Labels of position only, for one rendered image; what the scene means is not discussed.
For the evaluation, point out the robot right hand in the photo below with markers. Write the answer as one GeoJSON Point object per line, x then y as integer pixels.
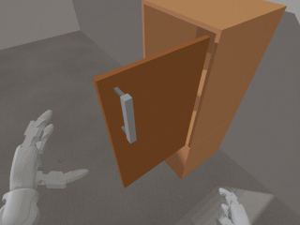
{"type": "Point", "coordinates": [236, 213]}

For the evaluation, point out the handle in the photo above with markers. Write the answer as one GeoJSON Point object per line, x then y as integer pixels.
{"type": "Point", "coordinates": [128, 115]}

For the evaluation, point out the robot left hand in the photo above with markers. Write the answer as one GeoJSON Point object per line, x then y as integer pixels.
{"type": "Point", "coordinates": [24, 170]}

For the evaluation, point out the cupboard door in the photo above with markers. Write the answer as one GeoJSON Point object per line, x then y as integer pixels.
{"type": "Point", "coordinates": [163, 87]}

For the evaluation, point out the robot left forearm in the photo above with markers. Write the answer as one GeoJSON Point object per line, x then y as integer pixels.
{"type": "Point", "coordinates": [20, 207]}

